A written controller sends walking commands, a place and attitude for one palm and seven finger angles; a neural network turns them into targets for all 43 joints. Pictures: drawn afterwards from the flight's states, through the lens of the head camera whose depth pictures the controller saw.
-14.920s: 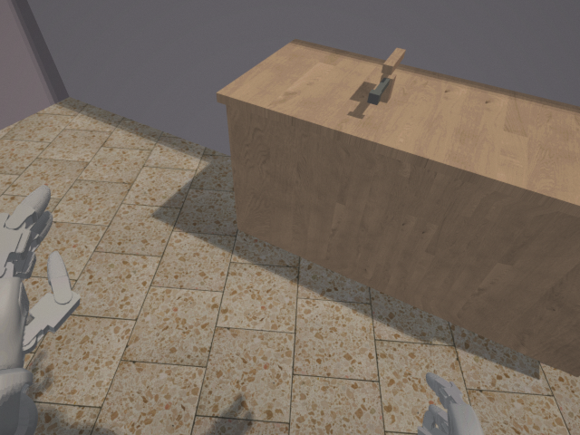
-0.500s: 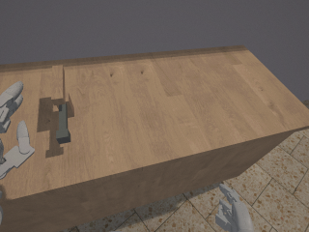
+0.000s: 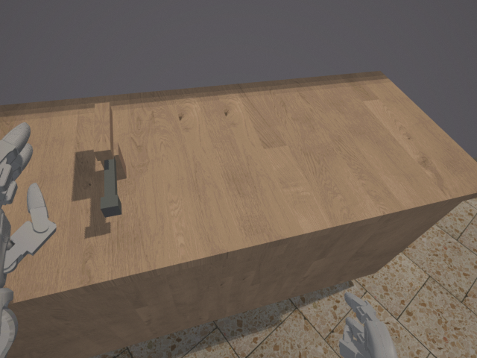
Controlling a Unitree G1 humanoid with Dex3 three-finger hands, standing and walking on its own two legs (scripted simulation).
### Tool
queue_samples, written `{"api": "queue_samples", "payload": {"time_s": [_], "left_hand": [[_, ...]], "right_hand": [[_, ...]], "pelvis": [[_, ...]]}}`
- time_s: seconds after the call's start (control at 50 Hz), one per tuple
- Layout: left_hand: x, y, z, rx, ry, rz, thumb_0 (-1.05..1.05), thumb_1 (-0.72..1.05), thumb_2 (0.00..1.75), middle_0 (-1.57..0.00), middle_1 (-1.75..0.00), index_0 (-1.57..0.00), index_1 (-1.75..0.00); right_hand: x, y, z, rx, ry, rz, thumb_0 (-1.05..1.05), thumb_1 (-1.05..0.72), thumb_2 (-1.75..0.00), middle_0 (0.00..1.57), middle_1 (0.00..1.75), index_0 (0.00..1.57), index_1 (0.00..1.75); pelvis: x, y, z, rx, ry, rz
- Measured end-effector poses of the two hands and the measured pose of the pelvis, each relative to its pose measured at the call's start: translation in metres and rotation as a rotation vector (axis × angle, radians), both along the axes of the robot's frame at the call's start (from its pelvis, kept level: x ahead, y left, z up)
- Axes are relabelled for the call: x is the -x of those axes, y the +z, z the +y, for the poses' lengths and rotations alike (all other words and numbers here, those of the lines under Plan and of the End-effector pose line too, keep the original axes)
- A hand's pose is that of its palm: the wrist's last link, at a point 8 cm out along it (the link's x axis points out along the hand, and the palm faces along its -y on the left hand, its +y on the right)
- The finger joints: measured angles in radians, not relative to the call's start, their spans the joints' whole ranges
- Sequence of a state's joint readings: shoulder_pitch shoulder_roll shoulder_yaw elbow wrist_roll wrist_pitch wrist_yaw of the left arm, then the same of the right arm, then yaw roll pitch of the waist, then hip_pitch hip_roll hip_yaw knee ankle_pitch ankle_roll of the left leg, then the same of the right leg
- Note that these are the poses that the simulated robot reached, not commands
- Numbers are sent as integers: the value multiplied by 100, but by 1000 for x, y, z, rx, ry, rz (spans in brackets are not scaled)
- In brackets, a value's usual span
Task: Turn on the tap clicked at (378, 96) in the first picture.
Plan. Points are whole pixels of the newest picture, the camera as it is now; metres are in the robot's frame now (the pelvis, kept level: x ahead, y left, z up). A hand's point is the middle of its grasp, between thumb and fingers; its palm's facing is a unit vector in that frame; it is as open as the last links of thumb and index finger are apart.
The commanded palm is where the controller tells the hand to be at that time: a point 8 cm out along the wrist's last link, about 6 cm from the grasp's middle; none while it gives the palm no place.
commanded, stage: look again from close up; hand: left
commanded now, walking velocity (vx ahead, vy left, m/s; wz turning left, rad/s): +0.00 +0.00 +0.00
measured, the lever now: (111, 206) +0.34 +0.26 +0.03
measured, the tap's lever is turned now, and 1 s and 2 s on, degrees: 0 0 0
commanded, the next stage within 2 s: shuffle to correct the standing spot in 0.28 s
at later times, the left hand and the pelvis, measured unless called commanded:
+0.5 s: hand (77, 213) +0.24 +0.23 +0.16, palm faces +0.37 -0.85 -0.38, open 7.4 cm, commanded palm +0.19 +0.26 +0.18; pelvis +0.02 -0.02 +0.00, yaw +0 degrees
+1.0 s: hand (106, 233) +0.22 +0.19 +0.16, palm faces +0.32 -0.84 -0.43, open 7.4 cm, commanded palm +0.18 +0.23 +0.18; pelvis +0.01 -0.05 +0.00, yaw -1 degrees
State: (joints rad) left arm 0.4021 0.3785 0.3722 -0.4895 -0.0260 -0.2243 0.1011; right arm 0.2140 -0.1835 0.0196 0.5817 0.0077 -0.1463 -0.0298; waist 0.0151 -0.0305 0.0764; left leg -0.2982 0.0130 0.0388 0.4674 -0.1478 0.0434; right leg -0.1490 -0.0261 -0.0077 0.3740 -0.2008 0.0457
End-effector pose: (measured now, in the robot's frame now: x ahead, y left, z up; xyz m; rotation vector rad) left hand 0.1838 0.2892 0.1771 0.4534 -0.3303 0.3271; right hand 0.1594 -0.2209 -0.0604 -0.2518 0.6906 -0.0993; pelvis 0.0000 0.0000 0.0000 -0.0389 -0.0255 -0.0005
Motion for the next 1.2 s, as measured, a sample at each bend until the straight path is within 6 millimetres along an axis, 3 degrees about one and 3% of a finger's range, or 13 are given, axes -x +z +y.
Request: {"api": "queue_samples", "payload": {"time_s": [0.24, 0.42, 0.58, 0.72, 0.9, 1.02, 1.12, 1.2], "left_hand": [[-12, -10, -10, 27, 17, 71, 2, 89, 90, -21, -30, -21, -30], [-18, 1, -21, 5, -4, 42, 2, 89, 90, -22, -30, -21, -30], [-24, -2, -23, 31, 20, 61, 2, 89, 90, -21, -30, -21, -30], [-25, -1, -44, 33, -16, 64, 2, 89, 90, -21, -30, -21, -30], [-10, 8, -66, -49, -50, 88, 2, 89, 90, -22, -30, -21, -30], [-4, -5, -57, -3, 11, 148, 1, 89, 90, -22, -30, -22, -30], [-13, -10, -42, 41, 28, 117, 2, 89, 90, -22, -30, -22, -30], [-39, 10, 0, -72, 44, -23, 2, 89, 89, -22, -30, -22, -30]], "right_hand": [[-12, -5, -11, -16, -21, 7, 1, -90, -89, 20, 30, 20, 30], [-29, -2, -16, -24, -17, -9, 1, -90, -89, 20, 30, 20, 30], [-37, 1, -21, -33, -14, -10, 1, -90, -89, 20, 30, 20, 30], [-36, 0, -30, -44, -9, -10, 1, -90, -89, 20, 30, 20, 30], [-19, -12, -53, -49, -29, 13, 1, -90, -89, 20, 30, 20, 30], [-5, -21, -65, -27, -84, 44, 1, -90, -90, 20, 30, 20, 30], [-1, -20, -61, 1, -104, 61, 2, -90, -90, 20, 30, 20, 30], [-2, -14, -45, 36, -51, 76, 2, -91, -90, 20, 30, 20, 30]], "pelvis": [[-12, 1, -8, -9, -2, 4], [-21, 1, -15, -13, -2, 8], [-25, 2, -24, -19, -5, 11], [-21, 2, -37, -15, -9, 17], [-8, -2, -52, 0, -15, 29], [-12, -4, -46, -1, -21, 19], [-19, -4, -35, -8, -14, -1], [-18, -4, -26, -6, -27, 10]]}}
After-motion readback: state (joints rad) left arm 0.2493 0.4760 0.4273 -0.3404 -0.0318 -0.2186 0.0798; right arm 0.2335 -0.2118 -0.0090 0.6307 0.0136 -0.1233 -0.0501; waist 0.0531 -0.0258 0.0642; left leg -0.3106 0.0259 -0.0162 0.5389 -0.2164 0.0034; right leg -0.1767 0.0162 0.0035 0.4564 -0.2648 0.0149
